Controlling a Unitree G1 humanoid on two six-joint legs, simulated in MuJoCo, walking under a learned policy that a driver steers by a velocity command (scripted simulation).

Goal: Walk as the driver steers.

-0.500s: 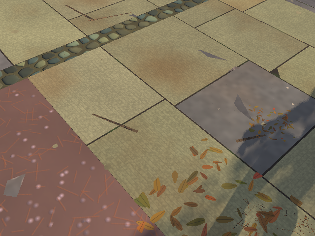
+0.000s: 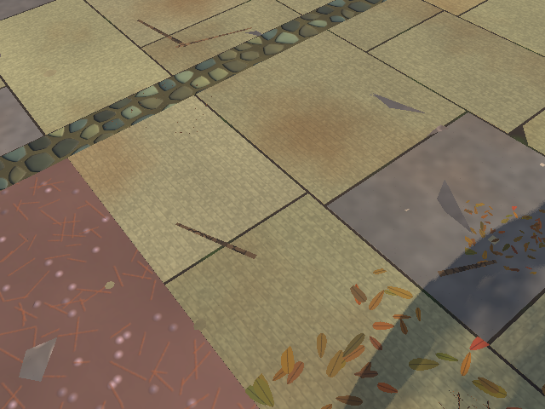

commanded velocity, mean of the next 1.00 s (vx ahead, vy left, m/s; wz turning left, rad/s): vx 0.42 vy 0.00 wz -0.13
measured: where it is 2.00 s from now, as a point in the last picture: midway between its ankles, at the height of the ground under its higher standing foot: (326, 369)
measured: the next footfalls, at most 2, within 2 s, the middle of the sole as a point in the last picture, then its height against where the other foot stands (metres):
left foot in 0.24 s outside the picture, level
right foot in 0.78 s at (373, 373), level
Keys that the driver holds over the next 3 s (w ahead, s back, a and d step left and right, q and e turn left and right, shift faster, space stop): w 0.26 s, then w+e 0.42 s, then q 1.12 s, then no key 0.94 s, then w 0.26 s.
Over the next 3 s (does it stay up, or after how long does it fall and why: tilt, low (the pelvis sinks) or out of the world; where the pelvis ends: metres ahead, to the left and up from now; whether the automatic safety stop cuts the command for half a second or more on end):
stays up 0.66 -0.01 -0.02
